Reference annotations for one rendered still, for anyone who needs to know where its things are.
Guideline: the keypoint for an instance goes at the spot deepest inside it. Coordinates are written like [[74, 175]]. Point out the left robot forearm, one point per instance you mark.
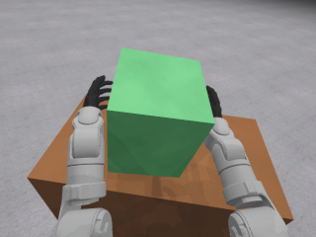
[[85, 162]]

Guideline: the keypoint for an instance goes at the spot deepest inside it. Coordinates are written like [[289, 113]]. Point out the right robot upper arm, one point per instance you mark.
[[260, 221]]

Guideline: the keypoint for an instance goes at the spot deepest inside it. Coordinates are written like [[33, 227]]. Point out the right robot forearm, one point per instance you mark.
[[241, 188]]

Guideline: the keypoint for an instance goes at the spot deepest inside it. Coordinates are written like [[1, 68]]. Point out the carton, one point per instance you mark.
[[158, 114]]

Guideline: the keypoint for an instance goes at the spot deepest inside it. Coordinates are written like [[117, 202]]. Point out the left robot hand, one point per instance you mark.
[[93, 98]]

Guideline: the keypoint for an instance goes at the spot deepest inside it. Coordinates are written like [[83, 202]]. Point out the pedestal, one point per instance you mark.
[[156, 206]]

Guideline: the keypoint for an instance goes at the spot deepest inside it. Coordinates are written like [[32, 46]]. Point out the right robot hand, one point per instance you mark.
[[214, 102]]

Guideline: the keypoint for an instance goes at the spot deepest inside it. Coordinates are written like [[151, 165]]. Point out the left robot upper arm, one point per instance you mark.
[[85, 222]]

